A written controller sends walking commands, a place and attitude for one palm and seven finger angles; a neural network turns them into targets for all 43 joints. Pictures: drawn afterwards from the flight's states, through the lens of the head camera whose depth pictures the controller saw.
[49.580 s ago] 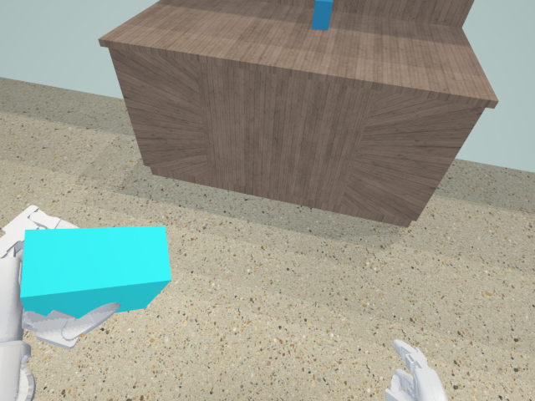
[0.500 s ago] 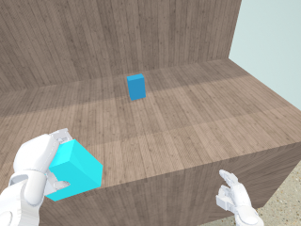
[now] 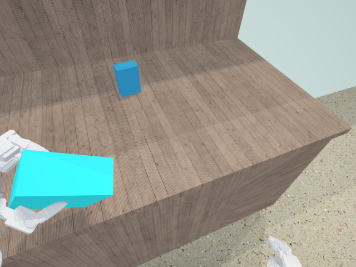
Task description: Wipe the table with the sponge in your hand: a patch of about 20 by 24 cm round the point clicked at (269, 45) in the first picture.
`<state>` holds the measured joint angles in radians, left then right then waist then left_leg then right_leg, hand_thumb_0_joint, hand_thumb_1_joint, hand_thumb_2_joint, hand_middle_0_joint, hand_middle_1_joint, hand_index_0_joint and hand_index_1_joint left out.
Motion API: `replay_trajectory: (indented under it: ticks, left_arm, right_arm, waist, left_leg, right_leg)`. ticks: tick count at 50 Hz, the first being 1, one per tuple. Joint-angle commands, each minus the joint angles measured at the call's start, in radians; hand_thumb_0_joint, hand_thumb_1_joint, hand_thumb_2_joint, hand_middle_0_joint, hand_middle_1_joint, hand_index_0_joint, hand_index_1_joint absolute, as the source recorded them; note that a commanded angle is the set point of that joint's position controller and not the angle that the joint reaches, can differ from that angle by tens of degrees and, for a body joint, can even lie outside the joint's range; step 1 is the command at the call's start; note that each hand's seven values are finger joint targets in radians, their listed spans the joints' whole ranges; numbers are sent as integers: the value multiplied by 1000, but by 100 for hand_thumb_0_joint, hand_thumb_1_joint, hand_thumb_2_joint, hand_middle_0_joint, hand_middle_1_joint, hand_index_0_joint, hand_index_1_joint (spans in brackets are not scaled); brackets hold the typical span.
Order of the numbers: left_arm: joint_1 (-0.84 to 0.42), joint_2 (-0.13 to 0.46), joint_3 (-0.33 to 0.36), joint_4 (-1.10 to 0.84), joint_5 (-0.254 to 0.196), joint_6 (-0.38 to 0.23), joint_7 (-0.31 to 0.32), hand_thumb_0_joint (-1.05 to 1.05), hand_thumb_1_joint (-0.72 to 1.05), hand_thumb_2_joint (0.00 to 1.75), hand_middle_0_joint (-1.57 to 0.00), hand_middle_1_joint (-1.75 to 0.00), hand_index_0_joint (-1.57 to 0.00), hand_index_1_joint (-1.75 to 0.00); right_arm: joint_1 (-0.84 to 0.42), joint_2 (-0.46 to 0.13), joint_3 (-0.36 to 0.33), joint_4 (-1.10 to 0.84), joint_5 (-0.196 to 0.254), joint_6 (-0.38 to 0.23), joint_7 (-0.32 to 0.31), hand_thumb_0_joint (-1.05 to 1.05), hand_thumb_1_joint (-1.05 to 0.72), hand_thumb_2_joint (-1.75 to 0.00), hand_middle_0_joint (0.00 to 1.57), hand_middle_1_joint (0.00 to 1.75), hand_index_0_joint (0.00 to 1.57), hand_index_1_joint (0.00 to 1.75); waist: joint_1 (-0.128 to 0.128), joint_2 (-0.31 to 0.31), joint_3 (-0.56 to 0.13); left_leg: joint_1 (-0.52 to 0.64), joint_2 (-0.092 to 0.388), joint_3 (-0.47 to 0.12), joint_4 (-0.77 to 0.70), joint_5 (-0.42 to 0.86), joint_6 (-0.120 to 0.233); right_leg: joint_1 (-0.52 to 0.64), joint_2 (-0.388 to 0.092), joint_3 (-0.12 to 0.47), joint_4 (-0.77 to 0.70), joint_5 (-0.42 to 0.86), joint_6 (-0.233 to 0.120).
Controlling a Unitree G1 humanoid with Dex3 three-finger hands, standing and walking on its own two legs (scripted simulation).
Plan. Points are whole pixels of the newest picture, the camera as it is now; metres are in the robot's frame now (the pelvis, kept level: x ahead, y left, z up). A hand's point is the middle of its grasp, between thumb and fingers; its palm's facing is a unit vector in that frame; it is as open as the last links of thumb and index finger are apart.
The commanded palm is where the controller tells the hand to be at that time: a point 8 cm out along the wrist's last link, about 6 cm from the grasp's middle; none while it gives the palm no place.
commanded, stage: step back with the hand held close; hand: left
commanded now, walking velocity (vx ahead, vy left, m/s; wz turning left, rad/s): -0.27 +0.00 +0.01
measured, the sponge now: (74, 184) +0.23 +0.20 +0.13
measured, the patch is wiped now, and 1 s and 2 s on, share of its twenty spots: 1.00 1.00 1.00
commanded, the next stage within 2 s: stop stepping back and stand still in 1.02 s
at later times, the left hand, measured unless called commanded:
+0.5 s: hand (16, 209) +0.17 +0.24 +0.18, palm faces +0.43 -0.81 -0.39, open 10.4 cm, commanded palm +0.11 +0.28 +0.20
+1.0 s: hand out of the picture +0.06 +0.22 +0.19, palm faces +0.40 -0.84 -0.36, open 10.4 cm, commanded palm +0.00 +0.27 +0.20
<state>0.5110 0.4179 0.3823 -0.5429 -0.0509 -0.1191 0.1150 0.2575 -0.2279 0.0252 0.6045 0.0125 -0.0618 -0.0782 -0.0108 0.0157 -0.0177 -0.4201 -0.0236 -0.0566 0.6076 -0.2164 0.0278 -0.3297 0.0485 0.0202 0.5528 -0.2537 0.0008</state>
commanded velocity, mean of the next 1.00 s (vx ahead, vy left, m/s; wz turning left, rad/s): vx -0.37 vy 0.00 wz -0.01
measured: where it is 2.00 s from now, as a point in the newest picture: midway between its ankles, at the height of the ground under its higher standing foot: outside the picture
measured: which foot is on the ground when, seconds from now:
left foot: down 0.00-0.56, up 0.58-0.70, down 0.72-1.00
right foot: down 0.00-0.72, up 0.74-1.00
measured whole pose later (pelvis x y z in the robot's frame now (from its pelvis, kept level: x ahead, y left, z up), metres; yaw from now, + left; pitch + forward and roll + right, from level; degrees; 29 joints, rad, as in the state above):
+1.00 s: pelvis -0.16 -0.01 -0.01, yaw +0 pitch +1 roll -3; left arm 0.45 0.40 0.39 -0.67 -0.04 -0.15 0.15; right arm 0.22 -0.15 0.04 0.60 0.00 -0.15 -0.02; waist -0.01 -0.03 0.02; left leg -0.49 0.08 -0.01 0.64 -0.17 -0.02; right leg -0.38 0.03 0.03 0.70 -0.34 0.02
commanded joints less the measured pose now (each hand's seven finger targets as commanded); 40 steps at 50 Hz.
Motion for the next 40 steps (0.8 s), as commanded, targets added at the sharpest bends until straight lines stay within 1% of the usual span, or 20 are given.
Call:
replay_trajectory:
  ticks: [1,3,6,10,13,18,22,24,25,26,27,28,30,32,34,35,36,37,38,40]
  left_arm:
    - [-95,197,129,-338,2,-100,26,0,10,130,-120,-160,-120,-160]
    - [-79,171,117,-312,1,-104,29,0,10,130,-120,-160,-120,-160]
    - [-82,195,141,-320,-6,-110,38,0,10,130,-120,-160,-120,-160]
    - [-107,161,119,-257,-8,-103,40,0,10,130,-120,-160,-120,-160]
    - [-159,147,99,-247,0,-96,39,0,10,130,-120,-160,-120,-160]
    - [-205,132,84,-262,25,-102,33,0,10,130,-120,-160,-120,-160]
    - [-206,126,83,-303,43,-110,29,0,10,130,-120,-160,-120,-160]
    - [-198,143,96,-326,46,-115,30,0,10,130,-120,-160,-120,-160]
    - [-186,154,104,-332,42,-117,33,0,10,130,-120,-160,-120,-160]
    - [-159,192,131,-351,29,-119,41,0,10,130,-120,-160,-120,-160]
    - [-147,164,96,-362,11,-122,46,0,10,130,-120,-160,-120,-160]
    - [-122,171,99,-369,3,-123,54,0,10,130,-120,-160,-120,-160]
    - [-84,178,113,-367,3,-113,57,0,10,130,-120,-160,-120,-160]
    - [-45,179,136,-347,-4,-104,59,0,10,130,-120,-160,-120,-160]
    - [-44,182,147,-331,-10,-102,66,0,10,130,-120,-160,-120,-160]
    - [-52,171,150,-334,-15,-110,71,0,10,130,-120,-160,-120,-160]
    - [-78,190,167,-358,-6,-119,77,0,10,130,-120,-160,-120,-160]
    - [-86,177,162,-349,-8,-127,76,0,10,130,-120,-160,-120,-160]
    - [-91,181,158,-351,-6,-129,71,0,10,130,-120,-160,-120,-160]
    - [-109,182,178,-382,0,-127,70,0,10,130,-120,-160,-120,-160]
  right_arm:
    - [-166,-148,-51,-184,-9,-79,-9,0,-90,-90,20,30,20,30]
    - [-154,-134,-47,-179,-10,-77,-6,0,-90,-90,20,30,20,30]
    - [-147,-133,-57,-175,-11,-71,-6,0,-90,-90,20,30,20,30]
    - [-150,-130,-54,-186,-10,-62,-8,0,-90,-90,20,30,20,30]
    - [-162,-140,-55,-197,-7,-64,-12,0,-90,-90,20,30,20,30]
    - [-161,-145,-55,-195,-15,-82,-12,0,-90,-90,20,30,20,30]
    - [-149,-144,-57,-187,-23,-90,0,0,-90,-90,20,30,20,30]
    - [-151,-144,-57,-193,-25,-91,6,0,-90,-90,20,30,20,30]
    - [-146,-136,-59,-195,-24,-87,8,0,-90,-90,20,30,20,30]
    - [-138,-130,-64,-192,-23,-81,8,0,-90,-90,20,30,20,30]
    - [-130,-111,-59,-177,-17,-74,11,0,-90,-90,20,30,20,30]
    - [-136,-92,-53,-162,-16,-66,16,0,-90,-90,20,30,20,30]
    - [-153,-75,-47,-176,-10,-48,20,0,-90,-90,20,30,20,30]
    - [-149,-65,-42,-177,-10,-29,19,0,-90,-90,20,30,20,30]
    - [-151,-93,-55,-179,-8,-22,12,0,-90,-90,20,30,20,30]
    - [-154,-120,-69,-181,-11,-34,7,0,-90,-90,20,30,20,30]
    - [-155,-140,-84,-177,-17,-48,5,0,-90,-90,20,30,20,30]
    - [-116,-112,-82,-154,-22,-70,11,0,-90,-90,20,30,20,30]
    - [-93,-103,-80,-142,-26,-89,20,0,-90,-90,20,30,20,30]
    - [-75,-109,-88,-116,-29,-106,30,0,-90,-90,20,30,20,30]
  waist:
    - [29,70,-145]
    - [26,26,-146]
    - [11,41,-144]
    - [9,29,-101]
    - [8,79,-72]
    - [14,131,-98]
    - [14,172,-112]
    - [16,105,-111]
    - [14,30,-115]
    - [10,-40,-137]
    - [5,-98,-145]
    - [1,-155,-186]
    - [-12,-166,-213]
    - [-25,-117,-167]
    - [-27,-18,-133]
    - [-22,106,-115]
    - [-24,281,-101]
    - [-20,275,-118]
    - [-24,210,-160]
    - [-15,161,-180]
  left_leg:
    - [1,122,-163,-150,-93,40]
    - [-4,100,-138,-101,-132,29]
    - [47,80,-107,-33,-190,9]
    - [22,87,-124,-36,-260,11]
    - [-12,117,-168,-114,-344,27]
    - [-132,191,-267,-230,-381,75]
    - [-196,196,-254,-213,-408,86]
    - [-235,164,-210,-120,-431,70]
    - [-227,125,-164,-35,-431,46]
    - [-146,77,-107,83,-374,6]
    - [-27,27,-44,278,-288,-37]
    - [54,16,-12,427,-222,-55]
    - [38,47,-20,508,-246,-50]
    - [38,81,-28,285,-220,-40]
    - [72,82,-16,-15,-144,-22]
    - [40,178,-152,-147,-106,30]
    - [75,325,-318,-259,107,85]
    - [170,385,-327,-218,430,123]
    - [177,403,-337,-206,381,127]
    - [233,351,-240,-133,555,131]
  right_leg:
    - [98,-85,60,-39,181,-33]
    - [59,-110,78,-55,182,-45]
    - [-42,-157,117,-83,110,-72]
    - [-117,-126,100,-86,3,-56]
    - [-126,-72,61,-41,-66,-34]
    - [36,-5,39,80,0,-2]
    - [116,-7,50,90,29,-5]
    - [126,-50,90,30,93,-26]
    - [91,-105,141,-10,102,-50]
    - [14,-187,212,-71,100,-91]
    - [-118,-295,273,-156,106,-148]
    - [-175,-372,288,-196,192,-188]
    - [-147,-403,252,-148,386,-195]
    - [-136,-359,176,-56,423,-145]
    - [-157,-250,105,54,305,-74]
    - [-170,-156,70,159,195,-41]
    - [-232,-49,12,344,-63,1]
    - [-350,-7,57,510,-261,1]
    - [-365,-24,99,634,-293,6]
    - [-354,-21,107,599,-253,21]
